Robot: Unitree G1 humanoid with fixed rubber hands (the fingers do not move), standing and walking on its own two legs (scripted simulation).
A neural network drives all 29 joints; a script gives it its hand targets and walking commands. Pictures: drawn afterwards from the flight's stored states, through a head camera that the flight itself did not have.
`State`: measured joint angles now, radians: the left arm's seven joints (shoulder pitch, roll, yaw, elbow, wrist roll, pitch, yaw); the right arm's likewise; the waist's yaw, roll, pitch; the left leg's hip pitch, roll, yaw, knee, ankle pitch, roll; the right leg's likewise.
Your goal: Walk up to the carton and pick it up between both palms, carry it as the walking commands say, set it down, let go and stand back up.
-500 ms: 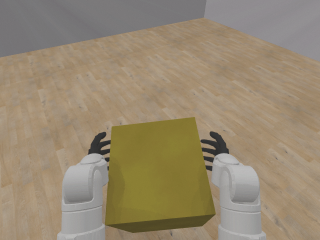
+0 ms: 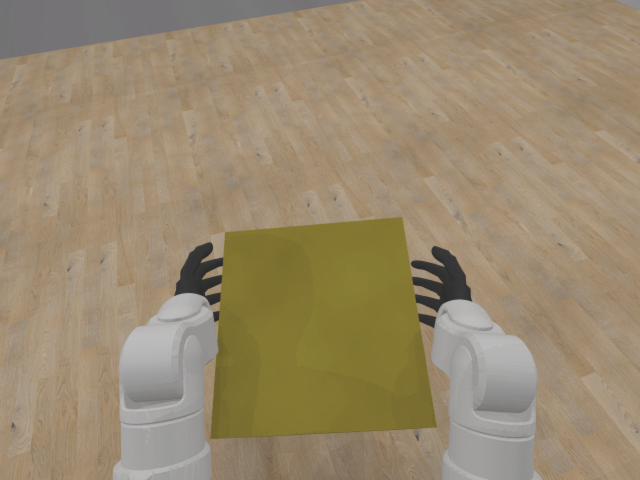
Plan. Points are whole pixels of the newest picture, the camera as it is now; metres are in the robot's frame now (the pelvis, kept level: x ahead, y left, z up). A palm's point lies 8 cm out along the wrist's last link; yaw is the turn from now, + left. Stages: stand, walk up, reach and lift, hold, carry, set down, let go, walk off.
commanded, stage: carry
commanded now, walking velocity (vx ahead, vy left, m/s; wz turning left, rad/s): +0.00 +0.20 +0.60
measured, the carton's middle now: (325, 342) +0.30 +0.00 +0.00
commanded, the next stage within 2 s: none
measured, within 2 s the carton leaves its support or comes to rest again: neither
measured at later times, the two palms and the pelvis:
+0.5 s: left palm out of the picture +0.23 +0.33 +0.11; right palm (271, 302) +0.30 +0.06 +0.10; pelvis -0.01 +0.12 +0.01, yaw +14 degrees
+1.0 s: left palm out of the picture +0.14 +0.48 +0.11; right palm (104, 337) +0.25 +0.23 +0.11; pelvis -0.06 +0.24 +0.00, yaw +23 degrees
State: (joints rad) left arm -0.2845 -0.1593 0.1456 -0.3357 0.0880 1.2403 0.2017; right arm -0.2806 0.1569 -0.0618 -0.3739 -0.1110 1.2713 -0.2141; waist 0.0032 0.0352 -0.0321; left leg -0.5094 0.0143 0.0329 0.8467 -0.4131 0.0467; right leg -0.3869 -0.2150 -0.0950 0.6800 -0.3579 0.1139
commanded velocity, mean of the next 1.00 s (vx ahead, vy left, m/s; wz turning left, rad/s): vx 0.00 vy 0.10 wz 0.29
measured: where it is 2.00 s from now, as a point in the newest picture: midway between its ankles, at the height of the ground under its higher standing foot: outside the picture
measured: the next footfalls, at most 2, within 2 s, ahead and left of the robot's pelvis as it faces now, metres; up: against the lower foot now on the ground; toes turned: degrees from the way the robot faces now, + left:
left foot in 0.04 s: +0.06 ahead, +0.15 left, +0.00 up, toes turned +4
right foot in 0.30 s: +0.05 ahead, -0.02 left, +0.00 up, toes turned +2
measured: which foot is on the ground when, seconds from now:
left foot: up 0.00-0.02, down 0.04-0.32, up 0.34-0.60, down 0.62-1.00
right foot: down 0.00-0.04, up 0.06-0.28, down 0.30-0.62, up 0.64-0.90, down 0.92-1.00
